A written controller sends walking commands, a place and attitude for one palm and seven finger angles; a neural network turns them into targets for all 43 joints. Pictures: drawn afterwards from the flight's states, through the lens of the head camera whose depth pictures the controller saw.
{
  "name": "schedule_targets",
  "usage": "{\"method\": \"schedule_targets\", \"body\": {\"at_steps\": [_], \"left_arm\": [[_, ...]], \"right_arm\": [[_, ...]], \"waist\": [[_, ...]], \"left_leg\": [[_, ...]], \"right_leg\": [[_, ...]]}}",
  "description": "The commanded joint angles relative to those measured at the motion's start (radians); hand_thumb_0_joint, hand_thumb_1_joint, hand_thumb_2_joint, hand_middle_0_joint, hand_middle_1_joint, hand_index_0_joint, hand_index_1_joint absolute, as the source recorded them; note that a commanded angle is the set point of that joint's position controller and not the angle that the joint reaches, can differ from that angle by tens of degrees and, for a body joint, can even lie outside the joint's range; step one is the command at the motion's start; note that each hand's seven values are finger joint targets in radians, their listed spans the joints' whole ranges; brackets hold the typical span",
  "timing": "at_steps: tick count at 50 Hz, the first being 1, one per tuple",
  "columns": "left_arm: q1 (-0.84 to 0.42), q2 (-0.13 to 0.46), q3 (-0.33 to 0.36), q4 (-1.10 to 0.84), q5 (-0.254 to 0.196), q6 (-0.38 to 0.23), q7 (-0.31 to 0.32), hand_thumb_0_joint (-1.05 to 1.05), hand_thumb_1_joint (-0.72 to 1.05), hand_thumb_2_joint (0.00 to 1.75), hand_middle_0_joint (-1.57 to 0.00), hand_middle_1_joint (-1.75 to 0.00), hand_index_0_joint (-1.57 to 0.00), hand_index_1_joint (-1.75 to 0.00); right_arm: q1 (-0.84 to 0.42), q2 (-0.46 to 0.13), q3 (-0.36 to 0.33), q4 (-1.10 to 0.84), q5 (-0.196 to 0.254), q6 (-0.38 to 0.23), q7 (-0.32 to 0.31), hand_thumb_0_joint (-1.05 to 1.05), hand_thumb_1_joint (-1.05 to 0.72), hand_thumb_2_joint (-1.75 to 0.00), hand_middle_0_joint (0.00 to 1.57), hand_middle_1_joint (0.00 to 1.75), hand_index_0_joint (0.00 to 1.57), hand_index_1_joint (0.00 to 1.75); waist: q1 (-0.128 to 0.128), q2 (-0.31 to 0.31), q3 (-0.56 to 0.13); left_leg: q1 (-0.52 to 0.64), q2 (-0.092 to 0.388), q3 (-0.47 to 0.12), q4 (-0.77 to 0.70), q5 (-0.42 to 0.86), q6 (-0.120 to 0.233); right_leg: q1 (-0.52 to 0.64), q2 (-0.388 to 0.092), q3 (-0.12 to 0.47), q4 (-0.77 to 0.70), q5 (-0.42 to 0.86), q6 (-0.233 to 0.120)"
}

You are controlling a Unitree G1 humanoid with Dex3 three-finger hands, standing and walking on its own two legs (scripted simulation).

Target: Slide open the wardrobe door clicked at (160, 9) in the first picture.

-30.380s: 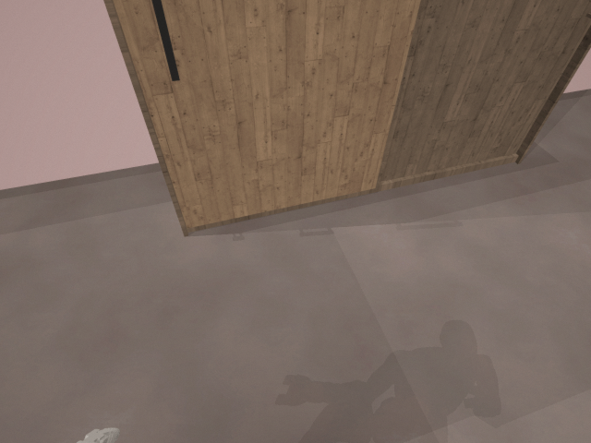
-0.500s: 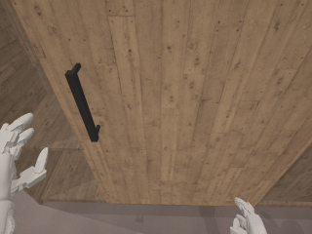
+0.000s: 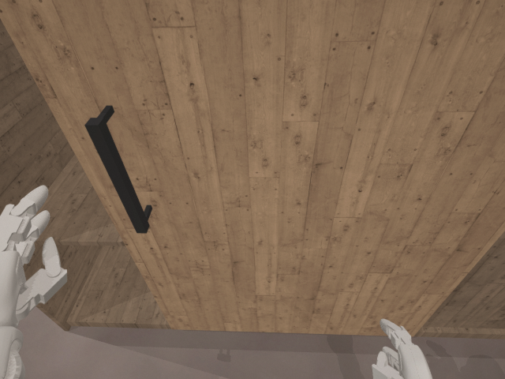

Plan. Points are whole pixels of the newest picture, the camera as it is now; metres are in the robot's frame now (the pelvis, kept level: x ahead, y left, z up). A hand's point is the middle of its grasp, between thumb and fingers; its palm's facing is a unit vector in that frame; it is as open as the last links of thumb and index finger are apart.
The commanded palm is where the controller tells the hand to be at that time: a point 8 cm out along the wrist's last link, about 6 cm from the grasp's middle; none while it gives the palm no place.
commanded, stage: step back with the hand held close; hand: left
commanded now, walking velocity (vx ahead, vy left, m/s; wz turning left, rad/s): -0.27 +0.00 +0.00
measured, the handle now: (126, 176) +0.42 +0.31 +0.10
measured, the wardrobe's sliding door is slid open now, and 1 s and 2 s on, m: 0.43 0.43 0.43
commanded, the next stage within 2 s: stop stepping back and stand still in 0.86 s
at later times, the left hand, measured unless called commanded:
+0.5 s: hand out of the picture +0.14 +0.32 +0.15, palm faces +0.37 -0.80 -0.48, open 7.4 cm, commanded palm +0.08 +0.35 +0.17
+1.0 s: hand out of the picture +0.00 +0.41 +0.16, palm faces +0.48 -0.78 -0.39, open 7.4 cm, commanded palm -0.07 +0.43 +0.17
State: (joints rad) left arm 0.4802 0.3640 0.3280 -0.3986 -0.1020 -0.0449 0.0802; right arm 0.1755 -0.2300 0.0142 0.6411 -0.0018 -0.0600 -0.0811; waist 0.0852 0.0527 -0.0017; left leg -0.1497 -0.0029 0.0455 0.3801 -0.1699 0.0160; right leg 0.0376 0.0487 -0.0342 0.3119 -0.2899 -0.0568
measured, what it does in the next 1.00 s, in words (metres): walks backwards: right foot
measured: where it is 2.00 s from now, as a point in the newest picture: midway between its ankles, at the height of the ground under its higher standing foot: outside the picture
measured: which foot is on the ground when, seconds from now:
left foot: down 0.00-0.96, up 0.98-1.00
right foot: down 0.00-0.50, up 0.52-0.66, down 0.68-1.00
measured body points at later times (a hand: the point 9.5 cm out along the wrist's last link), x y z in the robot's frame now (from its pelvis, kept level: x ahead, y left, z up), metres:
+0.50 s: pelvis -0.07 +0.06 -0.01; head -0.05 +0.07 +0.44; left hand +0.11 +0.36 +0.18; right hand +0.11 -0.19 -0.07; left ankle +0.03 +0.11 -0.74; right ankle -0.07 -0.08 -0.74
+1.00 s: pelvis -0.20 +0.12 -0.02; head -0.18 +0.16 +0.43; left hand -0.04 +0.45 +0.18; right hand +0.03 -0.09 -0.07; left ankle -0.04 +0.14 -0.72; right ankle -0.20 -0.03 -0.75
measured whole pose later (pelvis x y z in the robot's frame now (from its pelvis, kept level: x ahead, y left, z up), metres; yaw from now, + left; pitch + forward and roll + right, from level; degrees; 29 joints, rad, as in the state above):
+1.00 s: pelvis -0.20 +0.12 -0.02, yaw +3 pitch +0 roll -4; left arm 0.42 0.47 0.42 -0.51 -0.07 -0.20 0.13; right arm 0.13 -0.20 -0.02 0.57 0.01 -0.08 -0.05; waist 0.05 -0.01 0.03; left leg -0.61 -0.07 0.05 0.71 -0.27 -0.07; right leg -0.21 0.05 0.03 0.49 -0.36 -0.08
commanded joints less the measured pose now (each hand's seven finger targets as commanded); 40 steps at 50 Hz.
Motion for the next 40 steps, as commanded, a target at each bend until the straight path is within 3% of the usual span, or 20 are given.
{"method": "schedule_targets", "body": {"at_steps": [1, 3, 6, 7, 11, 14, 17, 20, 23, 25, 26, 27, 30, 31, 34, 36, 37, 38, 39, 40], "left_arm": [[-0.263, 0.317, 0.231, -0.205, 0.019, -0.128, 0.033, 0.0, 0.9, 0.9, -0.2, -0.3, -0.2, -0.3], [-0.114, 0.222, 0.156, -0.137, 0.028, -0.11, 0.024, 0.0, 0.9, 0.9, -0.2, -0.3, -0.2, -0.3], [-0.043, 0.199, 0.139, -0.19, 0.029, -0.106, 0.024, 0.0, 0.9, 0.9, -0.2, -0.3, -0.2, -0.3], [-0.011, 0.209, 0.149, -0.215, 0.028, -0.105, 0.028, 0.0, 0.9, 0.9, -0.2, -0.3, -0.2, -0.3], [0.025, 0.277, 0.208, -0.335, 0.025, -0.112, 0.047, 0.0, 0.9, 0.9, -0.2, -0.3, -0.2, -0.3], [0.073, 0.29, 0.237, -0.319, 0.017, -0.118, 0.056, 0.0, 0.9, 0.9, -0.2, -0.3, -0.2, -0.3], [0.082, 0.297, 0.253, -0.307, 0.01, -0.132, 0.064, 0.0, 0.9, 0.9, -0.2, -0.3, -0.2, -0.3], [0.07, 0.273, 0.228, -0.284, 0.013, -0.148, 0.065, 0.0, 0.9, 0.9, -0.2, -0.3, -0.2, -0.3], [0.053, 0.249, 0.216, -0.274, 0.031, -0.166, 0.066, 0.0, 0.9, 0.9, -0.2, -0.3, -0.2, -0.3], [0.034, 0.237, 0.22, -0.258, 0.05, -0.171, 0.066, 0.0, 0.9, 0.9, -0.2, -0.3, -0.2, -0.3], [0.009, 0.245, 0.229, -0.267, 0.063, -0.177, 0.064, 0.0, 0.9, 0.9, -0.2, -0.3, -0.2, -0.3], [0.005, 0.244, 0.234, -0.264, 0.067, -0.18, 0.062, 0.0, 0.9, 0.9, -0.2, -0.3, -0.2, -0.3], [0.033, 0.257, 0.238, -0.299, 0.059, -0.187, 0.055, 0.0, 0.9, 0.9, -0.2, -0.3, -0.2, -0.3], [0.041, 0.278, 0.259, -0.318, 0.055, -0.192, 0.057, 0.0, 0.9, 0.9, -0.2, -0.3, -0.2, -0.3], [0.027, 0.262, 0.223, -0.37, 0.021, -0.205, 0.052, 0.0, 0.9, 0.9, -0.2, -0.3, -0.2, -0.3], [-0.025, 0.272, 0.226, -0.375, 0.013, -0.225, 0.063, 0.0, 0.9, 0.9, -0.2, -0.3, -0.2, -0.3], [-0.061, 0.241, 0.183, -0.372, 0.019, -0.229, 0.066, 0.0, 0.9, 0.9, -0.2, -0.3, -0.2, -0.3], [-0.07, 0.252, 0.189, -0.371, 0.023, -0.224, 0.069, 0.0, 0.9, 0.9, -0.2, -0.3, -0.2, -0.3], [-0.068, 0.263, 0.198, -0.357, 0.025, -0.216, 0.069, 0.0, 0.9, 0.9, -0.2, -0.3, -0.2, -0.3], [-0.071, 0.268, 0.204, -0.331, 0.027, -0.213, 0.065, 0.0, 0.9, 0.9, -0.2, -0.3, -0.2, -0.3]], "right_arm": [[-0.138, -0.111, -0.03, -0.18, 0.01, -0.01, -0.009, 0.0, -0.9, -0.9, 0.2, 0.3, 0.2, 0.3], [-0.133, -0.109, -0.033, -0.195, 0.009, 0.013, -0.007, 0.0, -0.9, -0.9, 0.2, 0.3, 0.2, 0.3], [-0.123, -0.117, -0.042, -0.227, 0.019, 0.049, -0.003, 0.0, -0.9, -0.9, 0.2, 0.3, 0.2, 0.3], [-0.118, -0.119, -0.044, -0.235, 0.021, 0.058, -0.003, 0.0, -0.9, -0.9, 0.2, 0.3, 0.2, 0.3], [-0.116, -0.123, -0.048, -0.267, 0.022, 0.079, -0.009, 0.0, -0.9, -0.9, 0.2, 0.3, 0.2, 0.3], [-0.112, -0.111, -0.048, -0.283, 0.027, 0.087, -0.012, 0.0, -0.9, -0.9, 0.2, 0.3, 0.2, 0.3], [-0.097, -0.117, -0.053, -0.285, 0.026, 0.08, -0.018, 0.0, -0.9, -0.9, 0.2, 0.3, 0.2, 0.3], [-0.09, -0.133, -0.055, -0.282, 0.022, 0.057, -0.019, 0.0, -0.9, -0.9, 0.2, 0.3, 0.2, 0.3], [-0.092, -0.151, -0.056, -0.276, 0.02, 0.022, -0.023, 0.0, -0.9, -0.9, 0.2, 0.3, 0.2, 0.3], [-0.102, -0.166, -0.059, -0.276, 0.017, 0.004, -0.027, 0.0, -0.9, -0.9, 0.2, 0.3, 0.2, 0.3], [-0.112, -0.172, -0.062, -0.278, 0.017, -0.006, -0.029, 0.0, -0.9, -0.9, 0.2, 0.3, 0.2, 0.3], [-0.097, -0.164, -0.064, -0.269, 0.015, -0.012, -0.029, 0.0, -0.9, -0.9, 0.2, 0.3, 0.2, 0.3], [-0.087, -0.151, -0.065, -0.261, 0.009, -0.033, -0.016, 0.0, -0.9, -0.9, 0.2, 0.3, 0.2, 0.3], [-0.085, -0.151, -0.068, -0.258, 0.006, -0.039, -0.013, 0.0, -0.9, -0.9, 0.2, 0.3, 0.2, 0.3], [-0.082, -0.126, -0.054, -0.225, 0.006, -0.046, 0.005, 0.0, -0.9, -0.9, 0.2, 0.3, 0.2, 0.3], [-0.036, -0.111, -0.055, -0.173, 0.003, -0.05, 0.009, 0.0, -0.9, -0.9, 0.2, 0.3, 0.2, 0.3], [-0.028, -0.109, -0.06, -0.166, 0.018, -0.057, 0.006, 0.0, -0.9, -0.9, 0.2, 0.3, 0.2, 0.3], [-0.033, -0.128, -0.075, -0.171, 0.031, -0.066, 0.0, 0.0, -0.9, -0.9, 0.2, 0.3, 0.2, 0.3], [-0.052, -0.137, -0.076, -0.185, 0.034, -0.07, -0.007, 0.0, -0.9, -0.9, 0.2, 0.3, 0.2, 0.3], [-0.073, -0.143, -0.075, -0.193, 0.034, -0.07, -0.008, 0.0, -0.9, -0.9, 0.2, 0.3, 0.2, 0.3]], "waist": [[-0.048, -0.099, -0.001], [-0.048, -0.176, -0.05], [-0.05, -0.078, -0.163], [-0.052, -0.038, -0.186], [-0.047, -0.006, -0.222], [-0.051, -0.063, -0.19], [-0.055, -0.028, -0.184], [-0.063, 0.023, -0.125], [-0.062, 0.1, -0.09], [-0.051, 0.155, -0.059], [-0.042, 0.191, -0.062], [-0.041, 0.163, -0.076], [-0.039, 0.064, -0.096], [-0.039, 0.074, -0.115], [-0.053, -0.002, -0.138], [-0.077, -0.071, -0.238], [-0.09, -0.117, -0.289], [-0.093, -0.166, -0.31], [-0.088, -0.137, -0.295], [-0.079, -0.068, -0.23]], "left_leg": [[0.117, 0.019, -0.037, 0.11, 0.179, 0.054], [0.109, 0.016, -0.01, 0.137, 0.25, 0.061], [0.135, 0.022, 0.009, 0.131, 0.358, 0.068], [0.151, 0.032, 0.007, 0.127, 0.393, 0.072], [0.131, 0.056, -0.015, 0.108, 0.432, 0.065], [0.082, 0.061, -0.025, 0.105, 0.378, 0.055], [0.053, 0.076, -0.054, 0.074, 0.334, 0.051], [-0.029, 0.101, -0.108, -0.004, 0.085, 0.056], [-0.223, 0.15, -0.202, -0.151, -0.291, 0.081], [-0.446, 0.193, -0.28, -0.272, -0.556, 0.102], [-0.53, 0.209, -0.312, -0.309, -0.626, 0.113], [-0.548, 0.214, -0.313, -0.311, -0.625, 0.109], [-0.455, 0.187, -0.297, -0.263, -0.538, 0.076], [-0.407, 0.175, -0.281, -0.24, -0.498, 0.063], [-0.079, 0.085, -0.156, -0.073, -0.205, -0.03], [0.205, 0.049, -0.071, 0.113, 0.082, -0.015], [0.291, 0.051, -0.047, 0.125, 0.18, 0.008], [0.324, 0.073, -0.059, 0.127, 0.221, 0.032], [0.325, 0.101, -0.087, 0.1, 0.236, 0.045], [0.277, 0.13, -0.121, 0.033, 0.127, 0.05]], "right_leg": [[-0.305, -0.137, 0.099, -0.091, 0.581, 0.128], [-0.276, -0.144, 0.069, -0.04, 0.765, 0.169], [-0.222, -0.14, 0.054, 0.03, 0.822, 0.19], [-0.233, -0.133, 0.057, 0.042, 0.787, 0.189], [-0.233, -0.11, 0.057, 0.055, 0.638, 0.159], [-0.258, -0.112, 0.07, 0.044, 0.578, 0.143], [-0.261, -0.101, 0.072, 0.054, 0.457, 0.123], [-0.286, -0.071, 0.07, 0.042, 0.192, 0.101], [-0.175, -0.025, 0.053, 0.115, 0.033, 0.083], [-0.03, 0.016, 0.036, 0.249, -0.004, 0.071], [0.041, 0.034, 0.027, 0.311, 0.015, 0.068], [0.06, 0.039, 0.019, 0.342, 0.014, 0.061], [-0.037, 0.037, 0.025, 0.28, -0.069, 0.042], [-0.065, 0.033, 0.034, 0.235, -0.084, 0.037], [-0.347, -0.043, 0.121, -0.001, -0.106, 0.006], [-0.483, -0.14, 0.191, -0.058, 0.136, 0.009], [-0.473, -0.132, 0.148, -0.016, 0.302, 0.047], [-0.471, -0.098, 0.115, 0.036, 0.349, 0.095], [-0.48, -0.067, 0.102, 0.074, 0.289, 0.11], [-0.504, -0.036, 0.087, 0.083, 0.109, 0.11]]}}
